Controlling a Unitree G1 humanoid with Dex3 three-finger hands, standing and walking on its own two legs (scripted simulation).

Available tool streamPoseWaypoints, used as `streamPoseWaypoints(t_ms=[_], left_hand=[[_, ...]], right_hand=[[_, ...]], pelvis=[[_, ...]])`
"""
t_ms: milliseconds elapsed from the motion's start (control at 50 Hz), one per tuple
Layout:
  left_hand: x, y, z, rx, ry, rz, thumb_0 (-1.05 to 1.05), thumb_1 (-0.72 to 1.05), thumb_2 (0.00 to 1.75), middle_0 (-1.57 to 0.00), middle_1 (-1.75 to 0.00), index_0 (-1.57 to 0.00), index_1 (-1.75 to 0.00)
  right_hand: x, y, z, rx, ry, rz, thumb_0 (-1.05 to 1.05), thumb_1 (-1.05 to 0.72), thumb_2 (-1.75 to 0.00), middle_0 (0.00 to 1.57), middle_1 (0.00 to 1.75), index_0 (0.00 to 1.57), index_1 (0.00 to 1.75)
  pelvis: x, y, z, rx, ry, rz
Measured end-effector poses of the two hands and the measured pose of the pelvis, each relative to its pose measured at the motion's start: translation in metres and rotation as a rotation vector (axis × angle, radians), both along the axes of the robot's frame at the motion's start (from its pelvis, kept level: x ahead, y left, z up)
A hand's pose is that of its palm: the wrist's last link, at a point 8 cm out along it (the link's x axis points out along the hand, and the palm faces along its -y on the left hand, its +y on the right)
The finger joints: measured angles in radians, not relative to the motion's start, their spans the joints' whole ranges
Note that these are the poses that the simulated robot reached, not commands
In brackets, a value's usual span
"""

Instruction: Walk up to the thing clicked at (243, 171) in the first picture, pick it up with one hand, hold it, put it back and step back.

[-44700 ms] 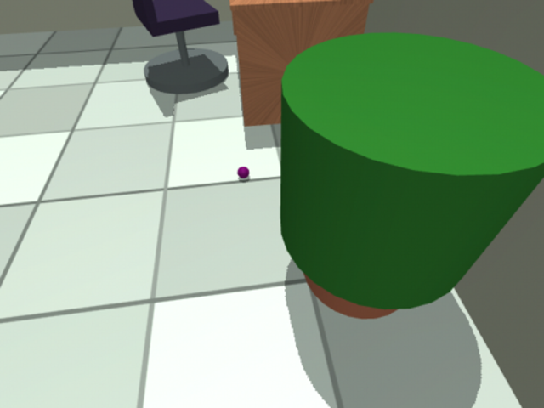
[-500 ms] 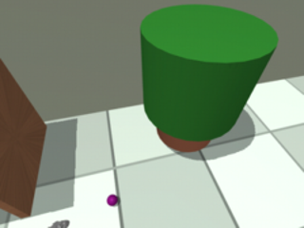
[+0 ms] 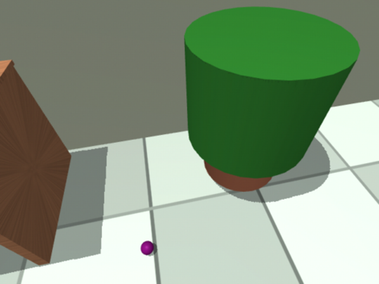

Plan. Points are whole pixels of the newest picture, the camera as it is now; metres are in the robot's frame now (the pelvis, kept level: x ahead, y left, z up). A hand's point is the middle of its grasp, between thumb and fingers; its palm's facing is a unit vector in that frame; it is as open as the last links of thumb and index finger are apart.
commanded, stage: walk up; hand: left
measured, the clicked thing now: (147, 247) +0.44 +0.27 -0.75
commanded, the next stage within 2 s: none
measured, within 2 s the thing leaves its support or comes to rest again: neither
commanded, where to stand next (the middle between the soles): +0.06 +0.02 m, yaw +2 degrees
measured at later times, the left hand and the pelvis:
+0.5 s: hand out of the picture +0.09 +0.30 -0.18, palm faces +0.00 -0.93 -0.36, open 7.4 cm; pelvis -0.05 +0.03 -0.03, yaw +2 degrees
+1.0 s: hand out of the picture +0.11 +0.25 -0.15, palm faces -0.07 -0.91 -0.40, open 7.4 cm; pelvis +0.00 -0.01 -0.02, yaw -1 degrees
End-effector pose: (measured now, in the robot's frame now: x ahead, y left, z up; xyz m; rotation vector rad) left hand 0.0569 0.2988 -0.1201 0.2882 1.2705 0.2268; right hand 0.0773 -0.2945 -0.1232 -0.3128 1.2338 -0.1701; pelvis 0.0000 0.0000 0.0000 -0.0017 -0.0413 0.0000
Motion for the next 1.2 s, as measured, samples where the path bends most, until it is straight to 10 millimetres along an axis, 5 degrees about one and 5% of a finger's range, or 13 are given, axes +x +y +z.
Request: streamPoseWaypoints(t_ms=[180, 340, 500, 640, 780, 940, 1080, 1200], left_hand=[[0.01, -0.002, -0.001, -0.007, -0.025, -0.003, 0.01, 0.9, 0.9, -0.2, -0.3, -0.21, -0.3], [0.017, 0.014, -0.006, 0.03, -0.064, -0.014, 0.01, 0.9, 0.9, -0.2, -0.3, -0.21, -0.3], [0.026, 0.044, -0.025, 0.024, -0.145, -0.065, 0.01, 0.9, 0.9, -0.2, -0.3, -0.21, -0.3], [-0.009, 0.049, -0.025, -0.026, -0.048, -0.057, 0.01, 0.9, 0.9, -0.2, -0.3, -0.21, -0.3], [-0.012, 0.045, -0.012, -0.01, 0.024, -0.107, 0.01, 0.9, 0.9, -0.2, -0.3, -0.21, -0.3], [0.037, 0.014, 0.0, 0.077, -0.094, -0.136, 0.01, 0.9, 0.9, -0.2, -0.3, -0.21, -0.3], [0.071, -0.011, 0.009, 0.057, -0.191, -0.147, 0.01, 0.9, 0.9, -0.2, -0.3, -0.21, -0.3], [0.08, 0.006, 0.002, 0.068, -0.25, -0.143, 0.01, 0.89, 0.9, -0.21, -0.3, -0.21, -0.3]], right_hand=[[-0.005, -0.002, 0.001, -0.009, 0.012, -0.006, 0.01, -0.9, -0.9, 0.21, 0.3, 0.2, 0.3], [-0.012, -0.015, -0.004, -0.062, 0.011, -0.012, 0.0, -0.9, -0.9, 0.21, 0.3, 0.2, 0.3], [-0.066, 0.002, -0.002, -0.134, 0.046, -0.001, 0.0, -0.91, -0.9, 0.2, 0.3, 0.2, 0.3], [-0.103, 0.017, 0.02, -0.131, 0.061, -0.036, 0.01, -0.9, -0.9, 0.21, 0.3, 0.21, 0.3], [-0.113, -0.006, 0.037, -0.139, 0.025, -0.088, 0.01, -0.9, -0.9, 0.21, 0.3, 0.21, 0.3], [-0.087, -0.043, -0.001, -0.105, 0.078, -0.115, 0.01, -0.9, -0.9, 0.21, 0.3, 0.2, 0.3], [-0.033, -0.022, -0.02, -0.034, 0.017, -0.061, 0.01, -0.91, -0.9, 0.2, 0.3, 0.2, 0.3], [-0.013, -0.003, -0.022, -0.042, -0.022, -0.002, 0.0, -0.9, -0.9, 0.21, 0.3, 0.2, 0.3]], pelvis=[[0.0, 0.0, -0.001, 0.0, 0.007, 0.004], [-0.026, 0.007, -0.013, -0.007, 0.01, 0.016], [-0.053, 0.034, -0.03, 0.006, 0.012, 0.038], [-0.046, 0.037, -0.013, -0.001, 0.013, 0.02], [-0.024, 0.023, -0.003, -0.015, 0.008, -0.021], [-0.001, -0.005, -0.02, -0.026, -0.007, -0.023], [-0.001, -0.003, -0.02, -0.009, -0.002, -0.007], [-0.016, 0.013, -0.029, -0.006, 0.008, 0.02]])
